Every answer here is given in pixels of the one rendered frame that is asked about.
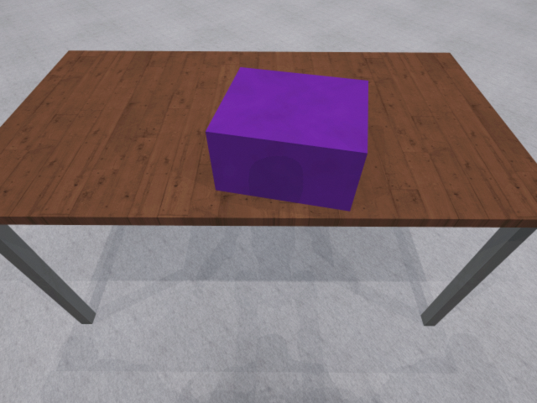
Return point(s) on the carton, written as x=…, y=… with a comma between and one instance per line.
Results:
x=291, y=137

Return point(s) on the table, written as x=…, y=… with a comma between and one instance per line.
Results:
x=119, y=138

